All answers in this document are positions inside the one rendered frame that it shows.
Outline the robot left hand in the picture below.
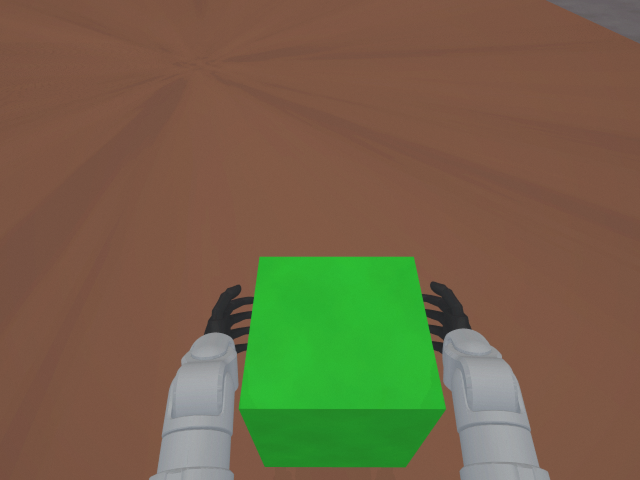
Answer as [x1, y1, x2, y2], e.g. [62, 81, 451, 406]
[204, 285, 254, 353]

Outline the right robot forearm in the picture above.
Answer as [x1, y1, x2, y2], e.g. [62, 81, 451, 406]
[442, 329, 550, 480]

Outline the left robot forearm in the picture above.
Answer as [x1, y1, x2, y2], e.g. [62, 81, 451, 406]
[149, 333, 239, 480]

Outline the carton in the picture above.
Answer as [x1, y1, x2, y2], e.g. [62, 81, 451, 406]
[239, 257, 446, 467]

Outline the robot right hand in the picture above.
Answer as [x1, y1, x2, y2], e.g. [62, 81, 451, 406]
[422, 281, 472, 354]

